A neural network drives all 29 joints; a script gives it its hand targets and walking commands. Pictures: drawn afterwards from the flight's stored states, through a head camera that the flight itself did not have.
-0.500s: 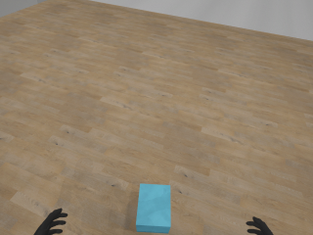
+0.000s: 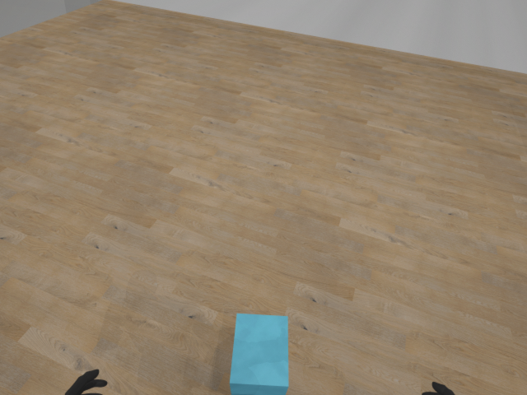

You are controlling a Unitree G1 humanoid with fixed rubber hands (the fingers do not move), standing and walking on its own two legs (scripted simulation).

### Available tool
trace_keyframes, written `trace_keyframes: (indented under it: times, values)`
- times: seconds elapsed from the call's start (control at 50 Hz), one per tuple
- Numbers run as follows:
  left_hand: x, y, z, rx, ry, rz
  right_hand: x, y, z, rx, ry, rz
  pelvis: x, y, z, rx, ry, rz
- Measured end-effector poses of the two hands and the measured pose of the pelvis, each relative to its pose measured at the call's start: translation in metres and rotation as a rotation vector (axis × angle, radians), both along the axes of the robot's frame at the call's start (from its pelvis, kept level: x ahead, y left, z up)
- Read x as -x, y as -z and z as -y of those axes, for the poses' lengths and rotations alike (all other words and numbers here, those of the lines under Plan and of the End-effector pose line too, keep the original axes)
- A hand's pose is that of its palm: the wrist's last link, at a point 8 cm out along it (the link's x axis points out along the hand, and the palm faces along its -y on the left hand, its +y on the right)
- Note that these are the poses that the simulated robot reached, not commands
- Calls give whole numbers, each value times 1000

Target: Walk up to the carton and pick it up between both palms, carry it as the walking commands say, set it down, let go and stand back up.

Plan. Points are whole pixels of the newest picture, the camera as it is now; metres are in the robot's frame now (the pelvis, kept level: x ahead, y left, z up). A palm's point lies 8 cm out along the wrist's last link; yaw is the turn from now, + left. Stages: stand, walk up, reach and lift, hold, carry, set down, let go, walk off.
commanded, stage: stand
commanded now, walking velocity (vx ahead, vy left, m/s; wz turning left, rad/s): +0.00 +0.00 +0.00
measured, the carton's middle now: (260, 354) +0.41 +0.00 -0.70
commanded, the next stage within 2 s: none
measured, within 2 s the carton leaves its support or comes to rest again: neither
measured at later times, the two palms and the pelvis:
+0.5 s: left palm out of the picture +0.09 +0.30 -0.10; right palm out of the picture +0.08 -0.31 -0.10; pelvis -0.01 +0.00 +0.00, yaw +0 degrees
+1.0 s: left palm out of the picture +0.08 +0.31 -0.10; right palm out of the picture +0.08 -0.31 -0.10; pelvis -0.02 +0.00 +0.00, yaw +0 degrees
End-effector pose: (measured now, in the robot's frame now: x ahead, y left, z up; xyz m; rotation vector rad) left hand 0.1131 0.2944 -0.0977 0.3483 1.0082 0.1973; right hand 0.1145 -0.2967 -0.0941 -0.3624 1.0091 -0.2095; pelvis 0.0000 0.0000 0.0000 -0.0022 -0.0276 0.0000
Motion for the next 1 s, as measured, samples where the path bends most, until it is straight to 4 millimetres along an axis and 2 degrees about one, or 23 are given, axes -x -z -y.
trace_keyframes:
  times: [0.48,1.0]
  values:
    - [26,1,-9,-17,-12,-66,29,3,11,7,19,-68,13,-4,2,-2,0,14]
    - [36,1,-14,-23,-25,-95,36,3,16,12,22,-96,17,-5,2,-2,-3,13]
